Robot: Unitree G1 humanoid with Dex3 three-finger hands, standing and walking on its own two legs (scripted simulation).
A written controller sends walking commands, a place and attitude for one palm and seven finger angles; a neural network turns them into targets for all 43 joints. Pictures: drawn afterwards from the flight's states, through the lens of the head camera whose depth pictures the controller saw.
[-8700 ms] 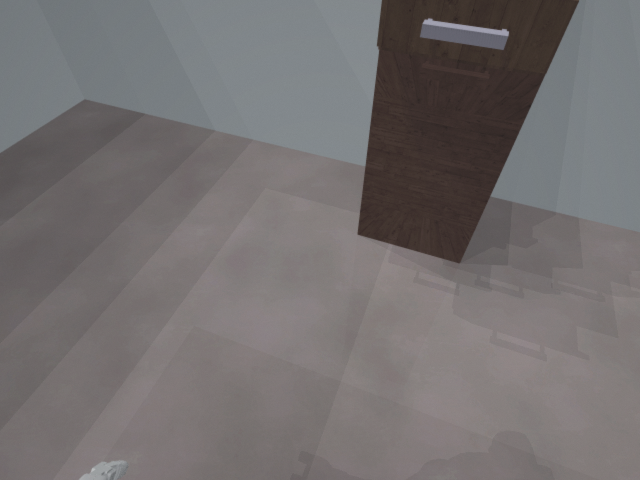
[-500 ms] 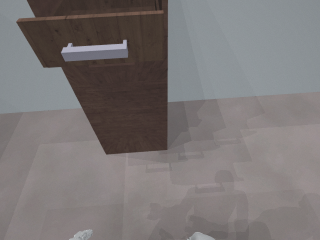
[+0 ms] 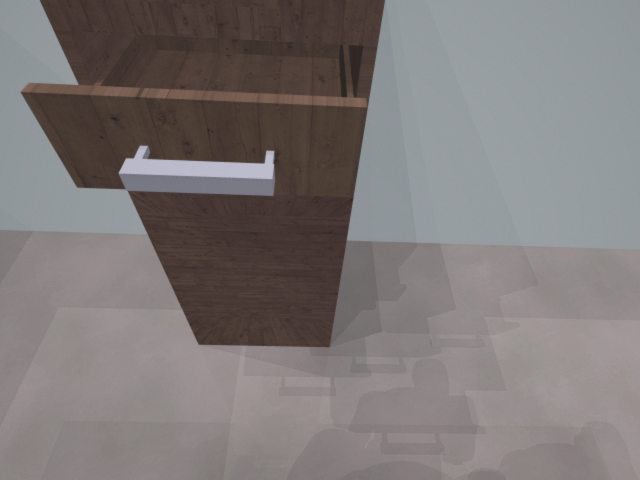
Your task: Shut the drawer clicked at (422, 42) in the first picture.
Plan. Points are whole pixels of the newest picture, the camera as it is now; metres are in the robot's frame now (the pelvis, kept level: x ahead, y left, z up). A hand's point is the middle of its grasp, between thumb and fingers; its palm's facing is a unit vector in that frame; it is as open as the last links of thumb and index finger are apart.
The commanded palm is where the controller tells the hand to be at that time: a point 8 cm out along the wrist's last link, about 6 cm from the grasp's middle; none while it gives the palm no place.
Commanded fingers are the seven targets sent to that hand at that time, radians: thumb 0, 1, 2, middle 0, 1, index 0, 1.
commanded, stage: come to a stop and stand still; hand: left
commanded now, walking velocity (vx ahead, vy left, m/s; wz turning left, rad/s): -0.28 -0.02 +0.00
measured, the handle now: (203, 165) +0.43 +0.19 +0.16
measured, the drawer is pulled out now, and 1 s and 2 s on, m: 0.15 0.15 0.15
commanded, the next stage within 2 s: look again from close up in 1.24 s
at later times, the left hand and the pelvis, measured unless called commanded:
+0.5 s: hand out of the picture +0.02 +0.12 -0.14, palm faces +0.07 -0.95 -0.29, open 7.4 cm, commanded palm none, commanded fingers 0.00 0.90 0.90 -0.20 -0.30 -0.20 -0.30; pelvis -0.02 -0.07 +0.01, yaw +1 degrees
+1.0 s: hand out of the picture -0.03 +0.19 -0.17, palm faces +0.05 -0.98 -0.21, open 7.4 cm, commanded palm none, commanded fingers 0.00 0.90 0.90 -0.20 -0.30 -0.20 -0.30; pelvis -0.03 +0.00 +0.00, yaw +0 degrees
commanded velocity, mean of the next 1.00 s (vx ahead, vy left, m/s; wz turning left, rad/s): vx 0.00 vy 0.08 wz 0.00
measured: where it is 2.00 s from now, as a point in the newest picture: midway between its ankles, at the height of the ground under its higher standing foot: outside the picture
